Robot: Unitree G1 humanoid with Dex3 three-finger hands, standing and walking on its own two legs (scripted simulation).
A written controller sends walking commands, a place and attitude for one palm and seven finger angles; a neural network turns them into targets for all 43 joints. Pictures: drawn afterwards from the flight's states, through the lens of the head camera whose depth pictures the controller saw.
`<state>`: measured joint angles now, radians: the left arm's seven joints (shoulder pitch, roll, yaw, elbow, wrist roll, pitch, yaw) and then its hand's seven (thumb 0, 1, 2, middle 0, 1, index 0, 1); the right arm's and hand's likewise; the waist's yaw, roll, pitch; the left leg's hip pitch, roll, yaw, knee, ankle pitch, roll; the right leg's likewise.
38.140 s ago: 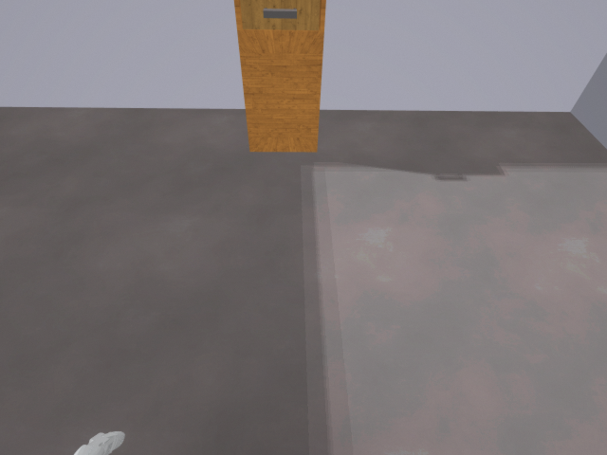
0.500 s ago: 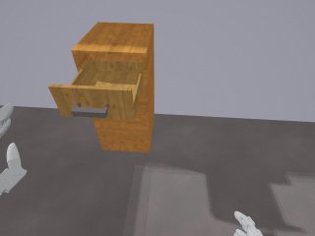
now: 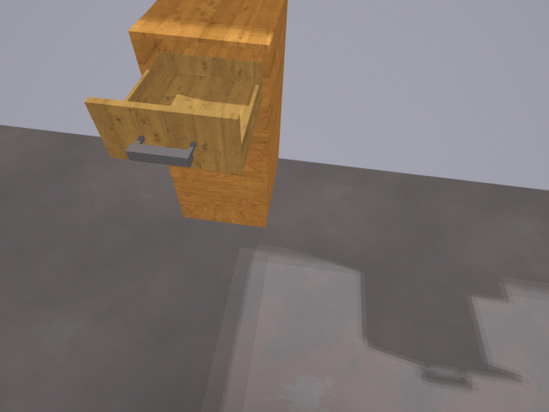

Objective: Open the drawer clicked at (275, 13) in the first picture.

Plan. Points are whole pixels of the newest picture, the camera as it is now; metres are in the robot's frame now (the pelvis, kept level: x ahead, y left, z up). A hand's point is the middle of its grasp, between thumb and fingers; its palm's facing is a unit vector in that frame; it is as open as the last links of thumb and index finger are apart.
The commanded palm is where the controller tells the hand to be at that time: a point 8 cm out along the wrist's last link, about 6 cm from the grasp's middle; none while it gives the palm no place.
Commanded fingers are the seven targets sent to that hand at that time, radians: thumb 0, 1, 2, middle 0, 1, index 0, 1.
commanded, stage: let the arm hang, fingers relaxed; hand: left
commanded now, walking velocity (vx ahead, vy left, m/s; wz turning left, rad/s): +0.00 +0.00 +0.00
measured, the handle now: (163, 148) +0.63 +0.27 -0.03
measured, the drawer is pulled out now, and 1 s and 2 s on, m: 0.30 0.30 0.30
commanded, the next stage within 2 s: look to check the result in 0.76 s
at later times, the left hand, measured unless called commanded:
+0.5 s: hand out of the picture +0.04 +0.20 -0.15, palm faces +0.01 -0.97 -0.25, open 7.4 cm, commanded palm none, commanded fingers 0.00 0.90 0.90 -0.20 -0.30 -0.20 -0.30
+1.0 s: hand out of the picture +0.04 +0.19 -0.15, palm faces +0.01 -0.97 -0.23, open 7.4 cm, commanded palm none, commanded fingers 0.00 0.90 0.90 -0.20 -0.30 -0.20 -0.30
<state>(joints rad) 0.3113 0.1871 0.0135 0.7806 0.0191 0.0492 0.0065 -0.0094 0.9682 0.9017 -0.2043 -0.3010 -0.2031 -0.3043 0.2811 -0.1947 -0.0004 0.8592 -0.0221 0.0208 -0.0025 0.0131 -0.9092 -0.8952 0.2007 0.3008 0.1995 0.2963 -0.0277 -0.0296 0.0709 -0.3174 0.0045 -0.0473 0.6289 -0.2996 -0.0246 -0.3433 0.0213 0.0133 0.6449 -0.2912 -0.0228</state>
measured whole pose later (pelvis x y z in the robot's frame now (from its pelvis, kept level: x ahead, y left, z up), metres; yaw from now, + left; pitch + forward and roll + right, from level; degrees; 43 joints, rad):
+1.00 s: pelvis +0.02 +0.00 +0.02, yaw -1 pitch -1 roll +0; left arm 0.24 0.17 0.03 1.10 0.01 0.01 0.03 0.01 0.91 0.90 -0.20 -0.30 -0.20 -0.30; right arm 0.30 -0.16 -0.02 1.08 -0.02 0.00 -0.03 0.01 -0.91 -0.90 0.20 0.30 0.20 0.30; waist -0.01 0.02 0.07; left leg -0.18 0.02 -0.02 0.42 -0.22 -0.03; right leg -0.21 0.03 0.04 0.43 -0.20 -0.02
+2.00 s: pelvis +0.03 +0.00 +0.02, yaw -1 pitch -1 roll +0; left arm 0.15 0.24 0.04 1.11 0.01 0.00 0.02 0.01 0.91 0.90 -0.20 -0.30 -0.20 -0.30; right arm 0.20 -0.23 -0.02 1.09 -0.02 0.00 -0.02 0.01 -0.91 -0.90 0.20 0.30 0.20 0.30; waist -0.01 0.02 0.08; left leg -0.12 0.03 -0.03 0.37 -0.22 -0.04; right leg -0.16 0.04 0.03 0.39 -0.21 -0.03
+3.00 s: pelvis +0.04 +0.00 +0.02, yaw -1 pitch -2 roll +0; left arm 0.08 0.32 0.03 1.11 0.01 -0.01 0.01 0.01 0.90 0.90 -0.20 -0.30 -0.20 -0.30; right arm 0.12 -0.33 -0.02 1.09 -0.02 0.00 -0.01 0.01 -0.91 -0.90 0.20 0.30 0.20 0.30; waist -0.01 0.01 0.08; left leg -0.08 0.03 -0.03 0.31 -0.19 -0.04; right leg -0.12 0.04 0.03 0.33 -0.18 -0.03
